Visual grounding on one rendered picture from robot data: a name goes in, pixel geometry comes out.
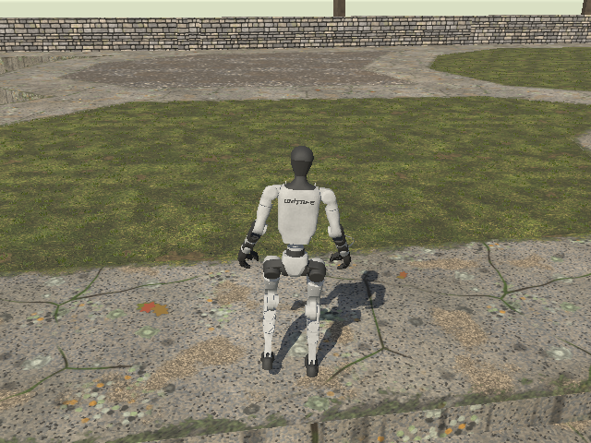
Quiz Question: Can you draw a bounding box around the robot left hand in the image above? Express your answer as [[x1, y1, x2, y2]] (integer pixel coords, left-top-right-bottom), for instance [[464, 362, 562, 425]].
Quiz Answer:
[[237, 247, 259, 269]]

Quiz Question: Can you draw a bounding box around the robot left forearm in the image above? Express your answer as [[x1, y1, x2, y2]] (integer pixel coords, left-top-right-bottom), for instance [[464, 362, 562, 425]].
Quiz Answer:
[[241, 221, 261, 254]]

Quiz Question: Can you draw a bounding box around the left robot upper arm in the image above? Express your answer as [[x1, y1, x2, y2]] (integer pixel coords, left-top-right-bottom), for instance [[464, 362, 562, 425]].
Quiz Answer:
[[252, 185, 281, 235]]

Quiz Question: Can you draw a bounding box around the robot right hand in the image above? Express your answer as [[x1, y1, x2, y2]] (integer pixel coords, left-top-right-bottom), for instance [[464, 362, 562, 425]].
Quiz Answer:
[[330, 252, 351, 269]]

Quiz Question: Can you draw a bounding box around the robot right forearm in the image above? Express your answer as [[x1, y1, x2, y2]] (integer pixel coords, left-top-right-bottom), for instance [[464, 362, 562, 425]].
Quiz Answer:
[[332, 224, 349, 257]]

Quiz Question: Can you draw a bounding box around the robot right shin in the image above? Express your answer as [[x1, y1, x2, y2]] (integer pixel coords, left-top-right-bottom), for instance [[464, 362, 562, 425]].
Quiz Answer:
[[307, 304, 320, 365]]

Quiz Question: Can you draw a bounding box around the robot left thigh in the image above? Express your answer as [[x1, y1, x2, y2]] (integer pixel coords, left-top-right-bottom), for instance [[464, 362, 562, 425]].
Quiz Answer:
[[263, 256, 283, 310]]

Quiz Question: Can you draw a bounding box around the right robot upper arm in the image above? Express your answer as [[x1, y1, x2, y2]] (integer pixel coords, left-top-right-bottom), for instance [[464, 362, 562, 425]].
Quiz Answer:
[[319, 187, 342, 238]]

